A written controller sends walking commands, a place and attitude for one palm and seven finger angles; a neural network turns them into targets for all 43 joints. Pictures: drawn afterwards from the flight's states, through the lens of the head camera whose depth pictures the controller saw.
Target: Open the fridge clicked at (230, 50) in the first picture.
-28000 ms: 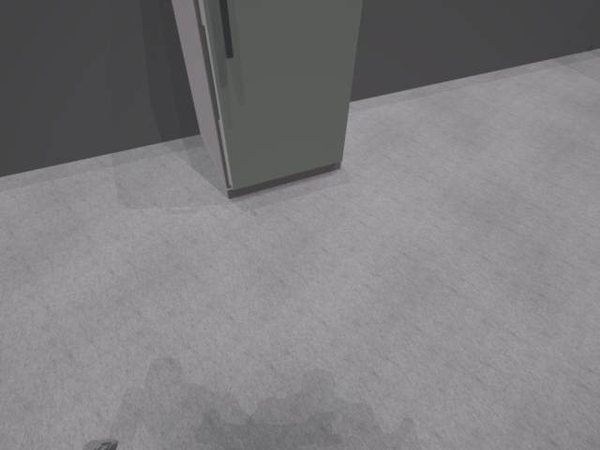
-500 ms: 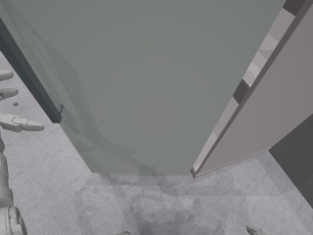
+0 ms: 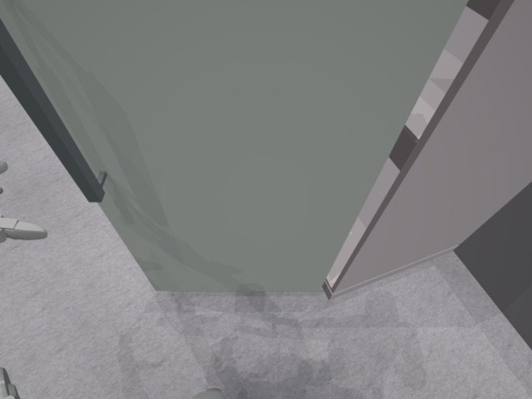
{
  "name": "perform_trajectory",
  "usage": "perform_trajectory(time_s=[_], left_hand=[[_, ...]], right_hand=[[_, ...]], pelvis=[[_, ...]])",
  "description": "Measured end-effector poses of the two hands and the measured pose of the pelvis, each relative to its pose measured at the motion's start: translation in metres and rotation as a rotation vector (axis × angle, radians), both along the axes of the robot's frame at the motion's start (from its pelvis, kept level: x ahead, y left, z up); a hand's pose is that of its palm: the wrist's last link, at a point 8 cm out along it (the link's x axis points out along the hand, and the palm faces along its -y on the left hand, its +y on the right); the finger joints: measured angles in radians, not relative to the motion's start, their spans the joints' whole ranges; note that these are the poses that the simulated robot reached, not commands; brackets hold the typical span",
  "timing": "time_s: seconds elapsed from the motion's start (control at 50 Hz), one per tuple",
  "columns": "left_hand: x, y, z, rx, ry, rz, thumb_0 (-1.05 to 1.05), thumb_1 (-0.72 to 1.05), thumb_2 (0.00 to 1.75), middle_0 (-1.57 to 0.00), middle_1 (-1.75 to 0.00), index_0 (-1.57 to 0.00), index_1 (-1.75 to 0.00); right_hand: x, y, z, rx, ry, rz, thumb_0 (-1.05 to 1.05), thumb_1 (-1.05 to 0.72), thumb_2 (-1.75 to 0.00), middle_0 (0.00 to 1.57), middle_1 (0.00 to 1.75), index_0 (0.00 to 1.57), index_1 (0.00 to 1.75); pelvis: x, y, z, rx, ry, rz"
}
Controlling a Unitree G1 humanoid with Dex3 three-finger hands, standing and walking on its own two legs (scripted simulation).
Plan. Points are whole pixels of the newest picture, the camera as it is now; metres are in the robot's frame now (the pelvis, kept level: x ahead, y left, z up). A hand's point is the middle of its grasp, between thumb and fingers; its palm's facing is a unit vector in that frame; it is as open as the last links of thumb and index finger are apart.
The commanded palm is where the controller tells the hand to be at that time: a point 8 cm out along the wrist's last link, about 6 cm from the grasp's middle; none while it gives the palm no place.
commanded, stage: slip the hand off the handle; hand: left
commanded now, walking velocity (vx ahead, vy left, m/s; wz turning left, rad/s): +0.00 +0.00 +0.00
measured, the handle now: (55, 115) +0.47 +0.33 +0.15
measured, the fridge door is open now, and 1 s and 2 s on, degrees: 70 70 70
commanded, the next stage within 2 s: draw the hand back to the body in 0.46 s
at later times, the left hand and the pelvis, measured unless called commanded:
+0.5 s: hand out of the picture +0.26 +0.36 +0.12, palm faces +0.45 -0.85 -0.29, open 14.7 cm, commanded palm +0.22 +0.39 +0.13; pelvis -0.01 -0.01 +0.00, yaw +2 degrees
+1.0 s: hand out of the picture +0.23 +0.32 +0.15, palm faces +0.27 -0.96 -0.02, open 14.7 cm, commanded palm +0.18 +0.36 +0.16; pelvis -0.01 -0.01 +0.01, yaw +1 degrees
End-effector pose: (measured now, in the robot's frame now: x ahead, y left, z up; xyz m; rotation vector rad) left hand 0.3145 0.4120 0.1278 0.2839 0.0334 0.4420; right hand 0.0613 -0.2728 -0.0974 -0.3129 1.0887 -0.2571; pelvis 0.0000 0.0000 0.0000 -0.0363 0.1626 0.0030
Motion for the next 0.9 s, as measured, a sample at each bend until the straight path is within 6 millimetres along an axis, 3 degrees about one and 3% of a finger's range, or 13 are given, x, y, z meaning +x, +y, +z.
perform_trajectory(time_s=[0.12,0.26,0.48,0.6,0.72,0.8,0.9], left_hand=[[-0.027,-0.002,-0.002,0.022,-0.014,0.026,-0.02,-0.55,0.21,-0.26,-1.15,-0.25,-1.15],[-0.059,-0.008,0.002,0.019,-0.023,0.029,-0.02,-0.55,0.21,-0.26,-1.15,-0.25,-1.15],[-0.093,-0.019,0.003,0.018,-0.010,0.032,-0.02,-0.55,0.20,-0.26,-1.15,-0.25,-1.15],[-0.106,-0.015,0.002,0.011,-0.005,0.058,-0.02,-0.55,0.20,-0.26,-1.15,-0.25,-1.15],[-0.102,-0.024,0.006,-0.247,-0.100,-0.106,-0.02,-0.55,0.20,-0.25,-1.15,-0.25,-1.15],[-0.096,-0.035,0.015,-0.243,-0.052,-0.225,-0.02,-0.55,0.20,-0.25,-1.15,-0.25,-1.15],[-0.107,-0.036,0.024,-0.242,-0.071,-0.201,-0.02,-0.55,0.20,-0.25,-1.15,-0.25,-1.15]], right_hand=[[0.014,0.006,0.003,0.006,-0.073,0.021,0.01,-0.90,-0.90,0.20,0.30,0.20,0.30],[0.048,0.017,0.008,0.019,-0.177,0.084,0.01,-0.90,-0.90,0.20,0.30,0.20,0.30],[0.094,0.032,0.022,0.044,-0.322,0.178,0.01,-0.90,-0.90,0.20,0.30,0.20,0.30],[0.099,0.029,0.023,0.039,-0.336,0.197,0.01,-0.90,-0.90,0.20,0.30,0.20,0.30],[0.095,0.020,0.028,0.025,-0.352,0.158,0.01,-0.90,-0.90,0.20,0.30,0.20,0.30],[0.095,0.015,0.038,0.025,-0.422,0.133,0.01,-0.90,-0.90,0.20,0.30,0.20,0.30],[0.094,0.012,0.048,0.039,-0.488,0.124,0.01,-0.90,-0.90,0.20,0.30,0.20,0.30]], pelvis=[[-0.004,0.000,0.000,-0.001,-0.023,-0.001],[-0.008,-0.001,0.001,-0.001,-0.052,0.020],[-0.010,-0.007,0.004,0.007,-0.081,0.036],[-0.010,-0.012,0.004,0.010,-0.090,0.042],[-0.008,-0.014,0.010,0.009,-0.124,0.050],[-0.007,-0.013,0.012,0.015,-0.135,0.036],[-0.007,-0.012,0.013,0.020,-0.140,0.021]])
